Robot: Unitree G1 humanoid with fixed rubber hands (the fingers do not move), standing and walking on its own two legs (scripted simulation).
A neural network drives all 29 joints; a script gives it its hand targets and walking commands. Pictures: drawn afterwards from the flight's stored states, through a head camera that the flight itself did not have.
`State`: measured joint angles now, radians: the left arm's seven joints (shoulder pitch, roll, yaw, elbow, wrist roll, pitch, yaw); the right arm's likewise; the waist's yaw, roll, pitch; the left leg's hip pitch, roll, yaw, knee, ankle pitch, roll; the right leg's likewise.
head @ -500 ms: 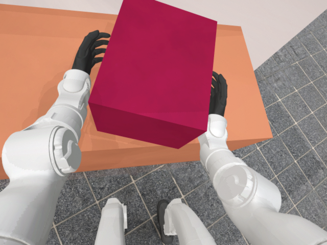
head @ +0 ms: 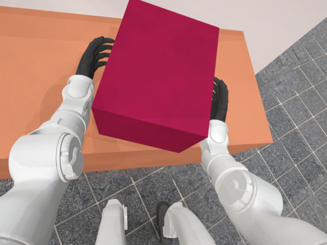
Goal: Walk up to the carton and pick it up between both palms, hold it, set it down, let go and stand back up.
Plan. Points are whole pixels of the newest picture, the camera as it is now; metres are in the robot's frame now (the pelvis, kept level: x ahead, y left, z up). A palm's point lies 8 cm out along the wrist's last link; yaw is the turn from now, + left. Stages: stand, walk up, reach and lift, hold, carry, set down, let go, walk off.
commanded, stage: reach and lift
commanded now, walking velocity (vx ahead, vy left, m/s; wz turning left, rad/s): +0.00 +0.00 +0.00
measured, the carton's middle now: (157, 82) +0.50 +0.01 -0.05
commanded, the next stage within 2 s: none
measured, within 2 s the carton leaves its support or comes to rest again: leaves its support in 0.58 s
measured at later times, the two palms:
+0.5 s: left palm (88, 78) +0.47 +0.17 -0.01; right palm (220, 117) +0.40 -0.15 -0.02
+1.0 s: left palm (89, 57) +0.47 +0.16 +0.07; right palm (227, 122) +0.38 -0.15 +0.01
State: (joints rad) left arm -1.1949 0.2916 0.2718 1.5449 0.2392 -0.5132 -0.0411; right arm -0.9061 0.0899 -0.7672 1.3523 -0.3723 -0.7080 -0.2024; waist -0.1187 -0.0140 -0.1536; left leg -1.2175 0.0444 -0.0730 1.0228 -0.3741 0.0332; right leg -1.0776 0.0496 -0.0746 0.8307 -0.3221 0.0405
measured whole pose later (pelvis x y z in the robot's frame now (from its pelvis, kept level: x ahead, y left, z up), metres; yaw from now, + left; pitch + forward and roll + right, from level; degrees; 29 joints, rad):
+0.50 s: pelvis +0.00 -0.02 +0.00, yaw +1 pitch +31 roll -8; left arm -1.15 0.29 0.09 1.59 0.07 -0.54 -0.03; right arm -0.86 0.07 -0.56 1.43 -0.20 -0.73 -0.23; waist -0.09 -0.03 -0.18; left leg -1.19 0.06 -0.09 1.03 -0.38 0.00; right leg -1.06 0.06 -0.10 0.86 -0.34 0.00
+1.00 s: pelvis +0.00 +0.00 +0.01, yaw +1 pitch +26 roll -8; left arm -1.23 0.25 -0.19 1.72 -0.12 -0.34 0.01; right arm -0.73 0.07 -0.32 1.24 -0.03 -0.37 -0.23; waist -0.11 0.05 -0.26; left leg -1.07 0.05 -0.08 1.00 -0.38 0.03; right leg -0.93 0.06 -0.07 0.81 -0.33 0.03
